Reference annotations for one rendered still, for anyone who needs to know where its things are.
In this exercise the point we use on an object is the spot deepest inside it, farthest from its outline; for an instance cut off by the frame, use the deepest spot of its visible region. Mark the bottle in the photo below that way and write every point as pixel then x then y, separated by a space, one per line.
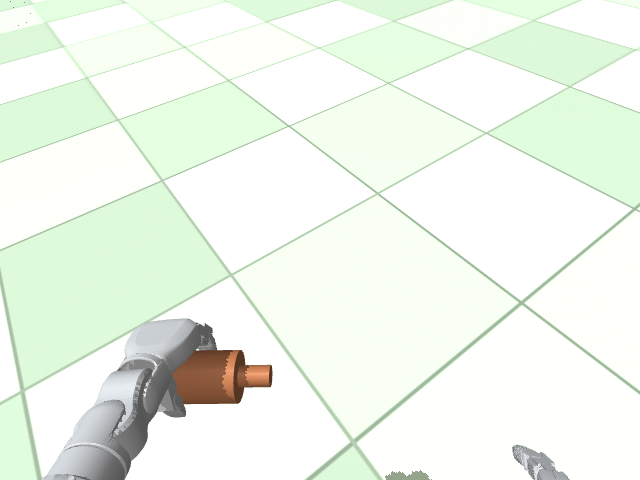
pixel 218 377

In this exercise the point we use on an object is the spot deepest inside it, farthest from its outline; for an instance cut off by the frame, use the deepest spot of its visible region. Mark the left robot arm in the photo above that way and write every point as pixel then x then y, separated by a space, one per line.
pixel 115 429

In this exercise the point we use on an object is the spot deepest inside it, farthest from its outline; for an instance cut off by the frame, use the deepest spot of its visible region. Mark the left robot hand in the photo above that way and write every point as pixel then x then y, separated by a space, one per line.
pixel 173 341

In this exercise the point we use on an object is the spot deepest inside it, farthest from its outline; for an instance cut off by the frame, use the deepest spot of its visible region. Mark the right robot hand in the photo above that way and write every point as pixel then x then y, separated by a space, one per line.
pixel 539 466

